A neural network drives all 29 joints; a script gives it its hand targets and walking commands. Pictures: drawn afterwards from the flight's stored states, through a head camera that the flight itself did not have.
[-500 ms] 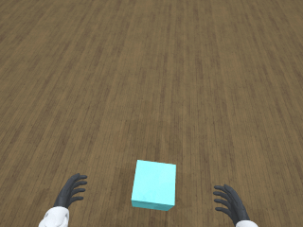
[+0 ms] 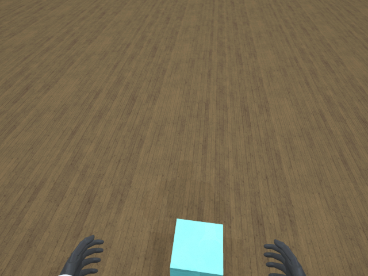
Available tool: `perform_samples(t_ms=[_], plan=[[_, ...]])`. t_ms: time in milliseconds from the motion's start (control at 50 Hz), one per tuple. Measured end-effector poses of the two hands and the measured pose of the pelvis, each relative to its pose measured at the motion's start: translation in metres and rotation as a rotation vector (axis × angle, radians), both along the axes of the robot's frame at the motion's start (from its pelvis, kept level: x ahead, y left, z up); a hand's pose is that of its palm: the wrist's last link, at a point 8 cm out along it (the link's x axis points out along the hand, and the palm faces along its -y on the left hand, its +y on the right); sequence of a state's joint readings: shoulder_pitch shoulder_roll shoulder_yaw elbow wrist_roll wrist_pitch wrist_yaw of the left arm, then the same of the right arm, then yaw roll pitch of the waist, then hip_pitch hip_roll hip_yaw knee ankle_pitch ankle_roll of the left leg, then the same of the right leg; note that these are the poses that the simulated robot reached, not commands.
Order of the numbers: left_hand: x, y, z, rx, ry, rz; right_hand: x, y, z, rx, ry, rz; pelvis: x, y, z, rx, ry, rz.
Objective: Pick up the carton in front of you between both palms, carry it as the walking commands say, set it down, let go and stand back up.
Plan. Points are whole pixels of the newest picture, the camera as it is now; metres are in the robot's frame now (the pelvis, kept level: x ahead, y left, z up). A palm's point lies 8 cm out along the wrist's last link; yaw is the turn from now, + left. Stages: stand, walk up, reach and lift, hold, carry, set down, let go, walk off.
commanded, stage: let go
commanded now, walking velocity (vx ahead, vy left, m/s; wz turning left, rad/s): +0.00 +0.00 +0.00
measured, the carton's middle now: (195, 253) +0.37 -0.07 -0.65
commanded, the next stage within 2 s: stand in 0.06 s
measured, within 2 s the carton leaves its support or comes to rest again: neither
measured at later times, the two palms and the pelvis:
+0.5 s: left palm out of the picture +0.13 +0.27 -0.08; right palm out of the picture +0.15 -0.30 -0.09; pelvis +0.01 -0.02 +0.00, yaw +2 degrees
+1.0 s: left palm out of the picture +0.10 +0.28 -0.09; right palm out of the picture +0.12 -0.32 -0.09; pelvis +0.01 -0.02 +0.01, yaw +2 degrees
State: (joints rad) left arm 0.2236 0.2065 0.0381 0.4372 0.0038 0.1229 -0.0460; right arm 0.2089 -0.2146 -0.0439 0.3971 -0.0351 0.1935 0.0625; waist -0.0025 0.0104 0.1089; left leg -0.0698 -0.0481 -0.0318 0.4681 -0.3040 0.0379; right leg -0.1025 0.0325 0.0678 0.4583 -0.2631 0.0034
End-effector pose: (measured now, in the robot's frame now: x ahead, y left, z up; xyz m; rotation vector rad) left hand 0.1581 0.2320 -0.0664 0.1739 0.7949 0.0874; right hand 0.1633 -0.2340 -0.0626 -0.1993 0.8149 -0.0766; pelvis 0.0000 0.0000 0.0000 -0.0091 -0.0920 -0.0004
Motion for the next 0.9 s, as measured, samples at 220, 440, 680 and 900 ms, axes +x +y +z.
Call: perform_samples(t_ms=[220, 440, 680, 900], plan=[[-0.022, 0.029, -0.014, 0.159, 0.087, 0.041, -0.001, -0.048, -0.01, -0.127, 0.001, -0.027, 0.004, -0.012, -0.004, 0.002, 0.07, 0.012], [-0.031, 0.045, -0.014, 0.212, 0.146, 0.08, -0.007, -0.067, -0.023, -0.162, 0.071, -0.008, 0.013, -0.019, -0.002, 0.002, 0.085, 0.026], [-0.032, 0.039, -0.02, 0.196, 0.18, 0.085, -0.017, -0.076, -0.028, -0.176, 0.126, -0.01, 0.015, -0.024, 0.001, 0.002, 0.076, 0.032], [-0.047, 0.043, -0.023, 0.196, 0.225, 0.095, -0.031, -0.084, -0.029, -0.19, 0.169, -0.019, 0.01, -0.025, 0.004, 0.004, 0.064, 0.031]])
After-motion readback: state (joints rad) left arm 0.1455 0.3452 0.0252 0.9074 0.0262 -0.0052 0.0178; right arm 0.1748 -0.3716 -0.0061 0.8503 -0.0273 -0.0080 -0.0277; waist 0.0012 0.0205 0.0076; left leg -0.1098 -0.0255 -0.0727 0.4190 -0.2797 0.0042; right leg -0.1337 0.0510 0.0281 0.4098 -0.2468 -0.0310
